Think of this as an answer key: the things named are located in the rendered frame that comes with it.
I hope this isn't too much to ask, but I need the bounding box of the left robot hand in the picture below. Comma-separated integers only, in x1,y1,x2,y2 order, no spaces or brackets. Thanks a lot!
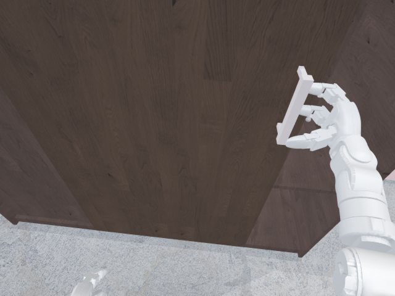
71,266,108,296

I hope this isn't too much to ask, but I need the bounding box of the wardrobe door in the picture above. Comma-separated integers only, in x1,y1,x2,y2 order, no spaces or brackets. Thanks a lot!
0,0,362,247
0,85,90,223

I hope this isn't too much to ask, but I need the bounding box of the robot right upper arm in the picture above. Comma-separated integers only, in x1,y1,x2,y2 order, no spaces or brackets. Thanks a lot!
333,246,395,296

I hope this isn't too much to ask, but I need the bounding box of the right robot forearm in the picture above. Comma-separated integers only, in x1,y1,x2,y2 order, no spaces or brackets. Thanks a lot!
329,134,395,254

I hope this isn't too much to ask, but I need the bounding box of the right robot hand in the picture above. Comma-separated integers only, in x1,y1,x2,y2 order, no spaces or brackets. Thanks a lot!
286,83,361,151

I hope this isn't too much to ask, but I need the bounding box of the handle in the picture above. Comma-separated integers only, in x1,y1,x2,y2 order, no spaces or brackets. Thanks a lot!
276,66,314,145

